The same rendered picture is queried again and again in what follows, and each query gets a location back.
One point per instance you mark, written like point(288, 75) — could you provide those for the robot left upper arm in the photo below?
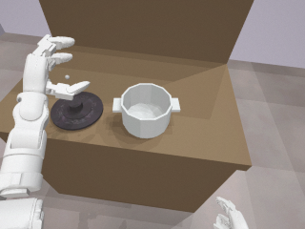
point(22, 213)

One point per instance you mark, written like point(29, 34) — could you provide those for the pot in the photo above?
point(146, 109)

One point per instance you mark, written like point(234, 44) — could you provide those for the left robot forearm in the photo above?
point(21, 168)

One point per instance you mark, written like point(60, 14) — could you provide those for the robot right hand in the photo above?
point(235, 219)

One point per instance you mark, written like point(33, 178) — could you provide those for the table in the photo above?
point(182, 46)

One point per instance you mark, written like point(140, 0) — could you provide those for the knob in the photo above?
point(76, 104)

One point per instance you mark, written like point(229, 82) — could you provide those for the robot left hand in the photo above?
point(42, 61)

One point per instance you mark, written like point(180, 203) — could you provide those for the lid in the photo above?
point(64, 118)

